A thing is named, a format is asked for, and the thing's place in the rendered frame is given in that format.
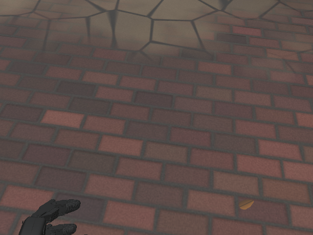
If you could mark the left robot hand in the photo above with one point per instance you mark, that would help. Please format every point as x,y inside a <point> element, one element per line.
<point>37,223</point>

